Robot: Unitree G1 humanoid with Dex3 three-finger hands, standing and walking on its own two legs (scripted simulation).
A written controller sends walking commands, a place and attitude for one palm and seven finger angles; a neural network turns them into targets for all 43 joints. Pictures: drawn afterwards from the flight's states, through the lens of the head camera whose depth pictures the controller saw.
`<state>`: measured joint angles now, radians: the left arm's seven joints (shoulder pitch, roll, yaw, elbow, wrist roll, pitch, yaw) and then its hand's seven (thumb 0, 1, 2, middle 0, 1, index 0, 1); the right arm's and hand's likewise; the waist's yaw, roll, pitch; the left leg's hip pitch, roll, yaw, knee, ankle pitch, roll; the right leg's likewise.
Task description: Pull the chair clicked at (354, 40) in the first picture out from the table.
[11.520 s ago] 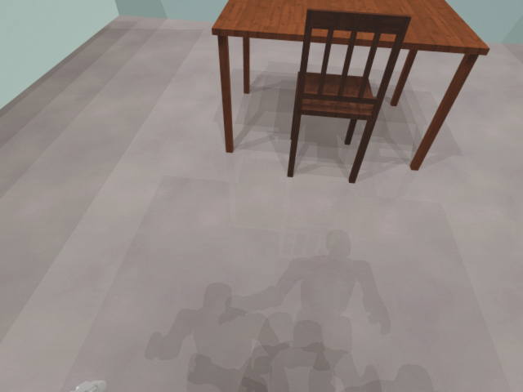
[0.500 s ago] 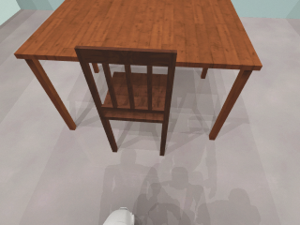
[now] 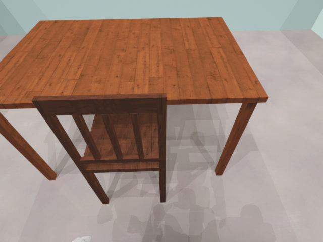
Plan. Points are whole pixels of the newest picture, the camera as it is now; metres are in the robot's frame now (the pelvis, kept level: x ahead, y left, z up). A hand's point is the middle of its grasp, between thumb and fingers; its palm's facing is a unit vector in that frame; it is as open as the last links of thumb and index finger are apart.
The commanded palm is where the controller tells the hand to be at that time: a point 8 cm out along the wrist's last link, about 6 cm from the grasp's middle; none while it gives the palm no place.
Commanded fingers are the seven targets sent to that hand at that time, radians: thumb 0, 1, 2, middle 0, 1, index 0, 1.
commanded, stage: come to a stop and stand still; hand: left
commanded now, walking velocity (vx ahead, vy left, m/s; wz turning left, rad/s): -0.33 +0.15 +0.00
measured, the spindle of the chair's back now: (113, 138) +0.47 +0.20 -0.10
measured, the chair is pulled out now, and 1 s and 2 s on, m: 0.00 0.00 0.00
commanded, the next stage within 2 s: look again from close up in 1.18 s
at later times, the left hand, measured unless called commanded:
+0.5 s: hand out of the picture +0.02 +0.27 -0.16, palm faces +0.07 -0.96 -0.27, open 7.4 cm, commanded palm none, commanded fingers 0.00 0.90 0.90 -0.20 -0.30 -0.20 -0.30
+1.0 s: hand out of the picture -0.05 +0.28 -0.16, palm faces +0.02 -0.98 -0.19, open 7.3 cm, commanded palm none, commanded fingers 0.00 0.90 0.90 -0.20 -0.30 -0.20 -0.30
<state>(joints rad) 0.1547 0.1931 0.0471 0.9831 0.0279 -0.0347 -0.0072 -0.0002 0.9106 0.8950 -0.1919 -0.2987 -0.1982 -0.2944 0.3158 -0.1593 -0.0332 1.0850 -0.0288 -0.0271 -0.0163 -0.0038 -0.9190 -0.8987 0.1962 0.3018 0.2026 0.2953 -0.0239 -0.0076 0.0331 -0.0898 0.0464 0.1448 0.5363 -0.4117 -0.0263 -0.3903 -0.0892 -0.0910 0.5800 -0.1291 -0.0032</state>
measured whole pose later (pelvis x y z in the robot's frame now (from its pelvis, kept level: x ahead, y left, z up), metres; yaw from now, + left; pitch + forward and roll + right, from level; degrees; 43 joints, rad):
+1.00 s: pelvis -0.06 +0.11 +0.01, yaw +0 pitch -1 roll +0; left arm 0.31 0.14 0.01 1.02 0.02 0.03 0.02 0.01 0.92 0.89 -0.20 -0.30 -0.20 -0.30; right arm 0.38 -0.18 0.00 1.04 -0.02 0.02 -0.03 0.00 -0.91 -0.90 0.20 0.30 0.20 0.30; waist -0.01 0.01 0.01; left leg -0.22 -0.09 0.15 0.41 -0.19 0.12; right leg -0.28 -0.02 -0.01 0.50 -0.23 -0.03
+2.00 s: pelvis +0.00 +0.08 +0.02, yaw +0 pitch +0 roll +0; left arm 0.29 0.14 -0.02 1.12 0.01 -0.01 0.04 0.01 0.93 0.89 -0.20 -0.30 -0.20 -0.30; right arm 0.28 -0.14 0.03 1.15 -0.01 -0.03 -0.04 0.00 -0.91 -0.90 0.20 0.30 0.20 0.30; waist 0.00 0.00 0.02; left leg -0.11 -0.05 0.12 0.35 -0.24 0.07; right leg -0.15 0.02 -0.02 0.40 -0.26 -0.04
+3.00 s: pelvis +0.01 +0.05 +0.02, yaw +1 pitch +0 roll +1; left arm 0.34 0.12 -0.02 1.12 0.01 -0.03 0.04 0.00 0.91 0.89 -0.20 -0.30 -0.20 -0.30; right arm 0.31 -0.12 0.03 1.16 -0.01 -0.03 -0.04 0.00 -0.91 -0.90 0.19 0.30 0.20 0.30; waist 0.00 0.00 0.01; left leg -0.10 -0.01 0.09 0.34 -0.24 0.02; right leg -0.12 0.06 -0.04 0.37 -0.25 -0.08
